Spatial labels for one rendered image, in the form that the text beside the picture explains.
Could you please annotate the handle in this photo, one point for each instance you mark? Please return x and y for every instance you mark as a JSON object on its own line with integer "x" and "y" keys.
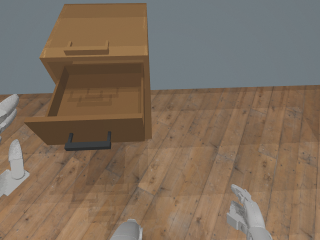
{"x": 86, "y": 50}
{"x": 91, "y": 145}

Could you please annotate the cabinet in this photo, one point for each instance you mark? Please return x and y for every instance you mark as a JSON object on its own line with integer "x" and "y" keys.
{"x": 123, "y": 27}

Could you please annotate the robot left hand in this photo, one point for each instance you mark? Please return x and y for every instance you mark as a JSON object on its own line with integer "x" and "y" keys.
{"x": 11, "y": 179}

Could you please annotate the robot right hand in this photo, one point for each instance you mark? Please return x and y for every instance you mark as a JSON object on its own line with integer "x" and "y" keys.
{"x": 244, "y": 217}

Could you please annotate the robot left shin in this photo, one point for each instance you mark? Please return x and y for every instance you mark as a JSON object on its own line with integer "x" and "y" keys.
{"x": 131, "y": 220}

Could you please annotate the drawer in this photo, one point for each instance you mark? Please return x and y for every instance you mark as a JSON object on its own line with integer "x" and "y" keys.
{"x": 92, "y": 99}

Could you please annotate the left robot thigh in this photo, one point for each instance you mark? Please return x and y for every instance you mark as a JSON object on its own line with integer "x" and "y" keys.
{"x": 128, "y": 231}

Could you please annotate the right robot forearm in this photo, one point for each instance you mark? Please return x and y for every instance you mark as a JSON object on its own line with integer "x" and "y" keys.
{"x": 258, "y": 233}

